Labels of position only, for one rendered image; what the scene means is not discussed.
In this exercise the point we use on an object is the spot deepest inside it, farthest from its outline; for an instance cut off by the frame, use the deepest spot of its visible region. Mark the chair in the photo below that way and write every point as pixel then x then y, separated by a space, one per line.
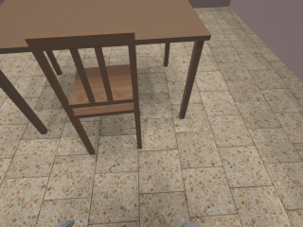
pixel 97 91

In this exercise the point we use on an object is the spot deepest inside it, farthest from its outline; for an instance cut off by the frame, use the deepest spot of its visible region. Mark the table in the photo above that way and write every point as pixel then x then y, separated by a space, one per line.
pixel 153 22

